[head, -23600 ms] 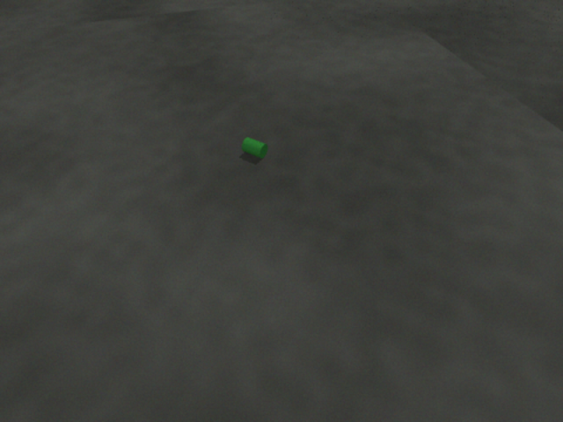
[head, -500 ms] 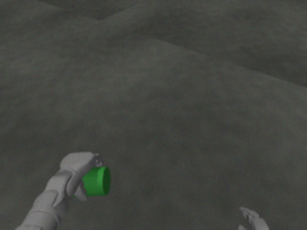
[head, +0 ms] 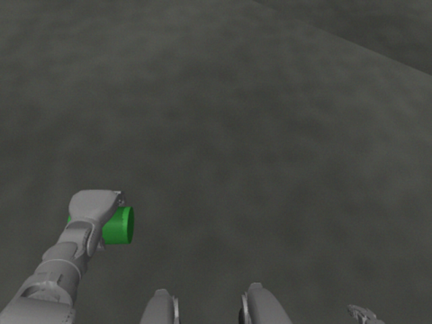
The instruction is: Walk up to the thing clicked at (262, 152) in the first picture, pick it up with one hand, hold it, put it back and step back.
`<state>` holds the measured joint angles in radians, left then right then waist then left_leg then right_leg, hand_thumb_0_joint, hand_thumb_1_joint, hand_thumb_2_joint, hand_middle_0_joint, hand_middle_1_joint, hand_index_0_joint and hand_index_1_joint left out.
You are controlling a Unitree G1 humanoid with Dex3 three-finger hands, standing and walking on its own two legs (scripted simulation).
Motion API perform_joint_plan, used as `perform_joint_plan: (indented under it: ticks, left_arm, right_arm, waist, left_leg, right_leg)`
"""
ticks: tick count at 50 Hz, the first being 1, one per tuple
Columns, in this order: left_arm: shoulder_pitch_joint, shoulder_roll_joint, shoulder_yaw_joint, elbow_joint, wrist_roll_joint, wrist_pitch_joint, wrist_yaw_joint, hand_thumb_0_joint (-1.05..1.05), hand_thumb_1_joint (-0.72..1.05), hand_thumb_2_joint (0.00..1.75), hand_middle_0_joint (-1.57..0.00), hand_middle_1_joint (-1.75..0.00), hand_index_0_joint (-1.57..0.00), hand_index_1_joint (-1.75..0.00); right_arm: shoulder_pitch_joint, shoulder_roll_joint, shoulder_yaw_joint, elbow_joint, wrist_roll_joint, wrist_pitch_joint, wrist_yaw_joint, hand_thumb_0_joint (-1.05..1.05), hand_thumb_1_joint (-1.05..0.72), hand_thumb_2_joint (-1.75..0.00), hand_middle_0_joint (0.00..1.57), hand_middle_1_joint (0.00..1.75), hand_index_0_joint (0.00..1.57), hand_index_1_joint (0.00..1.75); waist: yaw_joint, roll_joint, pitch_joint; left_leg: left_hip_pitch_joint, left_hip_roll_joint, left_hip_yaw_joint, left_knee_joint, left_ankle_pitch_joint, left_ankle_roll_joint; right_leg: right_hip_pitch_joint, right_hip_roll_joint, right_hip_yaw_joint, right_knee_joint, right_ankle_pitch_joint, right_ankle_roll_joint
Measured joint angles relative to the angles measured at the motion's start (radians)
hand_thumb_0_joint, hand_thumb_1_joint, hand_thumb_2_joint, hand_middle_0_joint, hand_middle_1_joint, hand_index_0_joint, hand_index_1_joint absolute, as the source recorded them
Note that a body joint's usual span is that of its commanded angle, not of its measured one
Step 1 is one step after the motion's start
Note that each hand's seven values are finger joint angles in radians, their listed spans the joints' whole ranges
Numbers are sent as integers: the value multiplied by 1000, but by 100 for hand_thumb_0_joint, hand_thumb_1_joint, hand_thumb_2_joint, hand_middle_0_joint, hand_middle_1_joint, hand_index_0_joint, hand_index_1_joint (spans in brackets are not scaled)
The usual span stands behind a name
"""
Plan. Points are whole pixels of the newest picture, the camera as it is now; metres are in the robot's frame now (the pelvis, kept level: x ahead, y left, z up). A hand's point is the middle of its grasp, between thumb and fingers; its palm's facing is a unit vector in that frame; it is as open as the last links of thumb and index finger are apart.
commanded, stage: crouch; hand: left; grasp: from above
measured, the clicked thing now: (103, 225) +0.36 +0.23 -0.15
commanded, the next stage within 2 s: lower in 1.46 s
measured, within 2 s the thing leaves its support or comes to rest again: neither
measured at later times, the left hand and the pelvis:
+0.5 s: hand (126, 226) +0.41 +0.24 -0.35, palm faces -0.48 +0.03 -0.87, open 10.5 cm; pelvis -0.03 +0.01 -0.20, yaw -2 degrees
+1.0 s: hand (132, 224) +0.45 +0.24 -0.45, palm faces -0.49 +0.00 -0.87, open 10.5 cm; pelvis -0.04 +0.01 -0.29, yaw -4 degrees
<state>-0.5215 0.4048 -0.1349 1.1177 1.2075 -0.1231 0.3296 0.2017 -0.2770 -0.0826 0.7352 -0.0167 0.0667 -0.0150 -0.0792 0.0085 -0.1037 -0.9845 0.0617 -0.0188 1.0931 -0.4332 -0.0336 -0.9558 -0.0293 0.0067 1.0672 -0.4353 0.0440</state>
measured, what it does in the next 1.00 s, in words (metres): lowers itself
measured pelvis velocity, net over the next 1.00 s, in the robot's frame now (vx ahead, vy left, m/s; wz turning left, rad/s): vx -0.04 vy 0.01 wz -0.08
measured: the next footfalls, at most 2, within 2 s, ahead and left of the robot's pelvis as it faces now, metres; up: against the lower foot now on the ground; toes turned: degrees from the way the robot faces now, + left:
none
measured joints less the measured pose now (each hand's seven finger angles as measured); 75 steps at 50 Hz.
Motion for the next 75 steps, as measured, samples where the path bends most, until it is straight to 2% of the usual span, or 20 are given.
perform_joint_plan:
  ticks: [6,14,22,28,35,41,48,54,63,75]
  left_arm:
    - [-123,33,41,89,-11,32,35,0,-1,36,-69,-46,-70,-43]
    - [-211,72,97,120,-13,48,15,0,0,35,-69,-45,-70,-41]
    - [-273,118,139,151,8,12,-14,0,1,33,-70,-42,-71,-39]
    - [-322,157,164,162,31,-22,-1,0,1,32,-71,-40,-73,-37]
    - [-376,203,192,172,57,-30,14,0,0,33,-73,-38,-74,-35]
    - [-421,241,202,207,63,-18,8,0,-1,34,-74,-37,-75,-34]
    - [-459,280,205,241,49,-18,-32,0,-1,34,-74,-38,-75,-35]
    - [-475,313,212,255,62,-52,-56,0,-1,34,-73,-39,-74,-36]
    - [-508,360,232,300,91,-91,-29,0,0,32,-73,-40,-74,-37]
    - [-559,401,233,357,108,-79,-6,0,1,30,-73,-39,-74,-36]
  right_arm:
    - [29,6,-2,13,-17,-33,-8,1,-90,-89,20,30,20,30]
    - [44,39,13,29,-36,-51,-3,1,-90,-89,20,30,20,30]
    - [21,61,43,9,-50,-77,25,1,-90,-89,21,30,20,30]
    - [-11,55,62,6,-68,-102,48,1,-90,-89,21,30,20,30]
    - [-37,35,68,-7,-87,-115,75,1,-91,-90,21,30,20,30]
    - [-41,20,69,-19,-94,-108,91,0,-92,-90,21,30,20,30]
    - [-27,16,80,-26,-94,-95,112,0,-92,-90,20,30,20,30]
    - [-9,15,96,-26,-98,-83,128,0,-92,-90,20,30,20,30]
    - [-2,13,130,-23,-111,-81,138,0,-92,-90,21,30,20,30]
    - [-11,11,169,-31,-120,-88,138,0,-92,-90,21,30,20,30]
  waist:
    - [-42,15,-43]
    - [-84,39,-81]
    - [-106,49,-79]
    - [-118,33,-56]
    - [-132,11,-31]
    - [-147,10,-17]
    - [-162,7,11]
    - [-176,3,32]
    - [-196,-6,70]
    - [-220,-4,90]
  left_leg:
    - [-295,1,-13,244,-74,9]
    - [-600,-3,-28,517,-153,19]
    - [-834,-15,-48,715,-192,22]
    - [-968,-26,-69,835,-211,15]
    - [-1067,-28,-94,943,-232,5]
    - [-1120,-29,-108,1007,-242,2]
    - [-1163,-29,-115,1062,-245,2]
    - [-1208,-34,-123,1112,-240,1]
    - [-1269,-40,-139,1184,-228,3]
    - [-1330,-47,-146,1242,-221,8]
  right_leg:
    - [-289,4,5,234,-70,5]
    - [-584,8,13,496,-147,16]
    - [-807,6,13,691,-192,16]
    - [-932,4,6,811,-219,21]
    - [-1025,11,-5,914,-241,24]
    - [-1075,17,-10,973,-250,25]
    - [-1115,24,-9,1024,-250,28]
    - [-1156,27,-9,1071,-248,27]
    - [-1208,36,-14,1132,-234,30]
    - [-1260,40,-14,1183,-231,22]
